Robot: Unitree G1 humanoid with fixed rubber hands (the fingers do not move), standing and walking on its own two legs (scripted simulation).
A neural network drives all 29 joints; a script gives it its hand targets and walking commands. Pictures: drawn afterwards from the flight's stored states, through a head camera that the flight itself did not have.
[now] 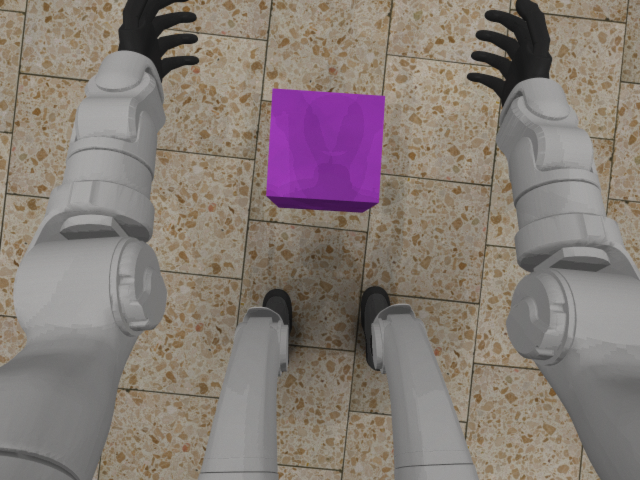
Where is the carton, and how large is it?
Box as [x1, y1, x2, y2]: [266, 88, 384, 212]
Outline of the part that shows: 273,88 266,195 279,207 362,212 377,203 379,192 384,96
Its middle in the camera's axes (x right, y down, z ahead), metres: +0.00 -0.17 +0.84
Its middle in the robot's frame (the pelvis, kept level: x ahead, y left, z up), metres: +0.53 +0.00 -0.52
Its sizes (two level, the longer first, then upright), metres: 0.210 0.200 0.250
